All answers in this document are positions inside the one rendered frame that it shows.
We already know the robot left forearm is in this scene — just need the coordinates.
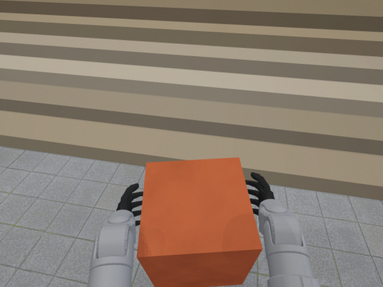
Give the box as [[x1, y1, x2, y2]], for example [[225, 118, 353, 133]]
[[87, 210, 136, 287]]

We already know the carton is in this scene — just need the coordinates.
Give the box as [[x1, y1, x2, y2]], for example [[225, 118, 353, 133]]
[[137, 157, 263, 287]]

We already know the robot right forearm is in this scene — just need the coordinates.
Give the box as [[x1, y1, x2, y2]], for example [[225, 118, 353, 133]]
[[259, 199, 321, 287]]

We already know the robot left hand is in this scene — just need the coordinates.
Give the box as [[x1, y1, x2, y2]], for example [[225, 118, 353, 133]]
[[116, 183, 143, 226]]

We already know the robot right hand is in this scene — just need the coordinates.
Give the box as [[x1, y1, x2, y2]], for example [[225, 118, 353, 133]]
[[245, 172, 275, 215]]

